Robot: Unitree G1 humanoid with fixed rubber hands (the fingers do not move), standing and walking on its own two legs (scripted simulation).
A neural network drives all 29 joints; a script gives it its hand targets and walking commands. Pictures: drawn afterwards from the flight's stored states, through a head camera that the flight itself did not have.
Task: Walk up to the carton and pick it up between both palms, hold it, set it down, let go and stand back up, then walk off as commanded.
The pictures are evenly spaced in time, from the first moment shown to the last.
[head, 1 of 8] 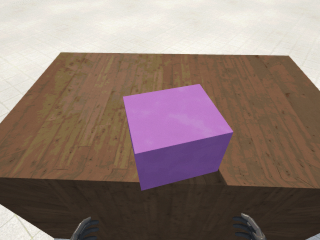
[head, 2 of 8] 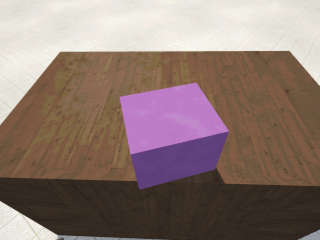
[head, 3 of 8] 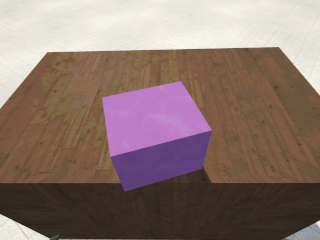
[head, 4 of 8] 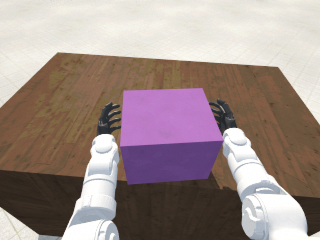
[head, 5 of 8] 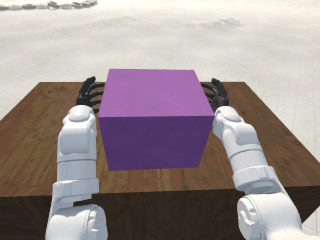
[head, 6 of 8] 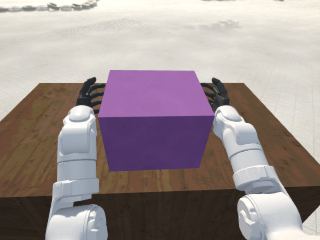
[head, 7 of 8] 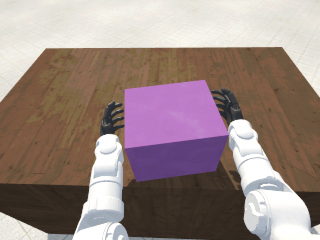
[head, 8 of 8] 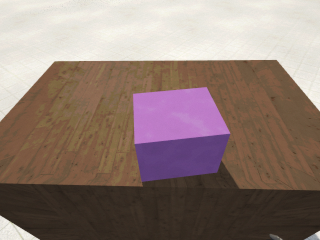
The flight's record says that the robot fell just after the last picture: no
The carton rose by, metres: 0.17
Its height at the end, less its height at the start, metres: +0.00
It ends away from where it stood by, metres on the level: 0.07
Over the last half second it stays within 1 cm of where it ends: yes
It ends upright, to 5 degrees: yes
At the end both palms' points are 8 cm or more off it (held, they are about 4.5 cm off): yes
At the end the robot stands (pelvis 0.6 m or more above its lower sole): yes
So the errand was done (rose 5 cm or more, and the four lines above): yes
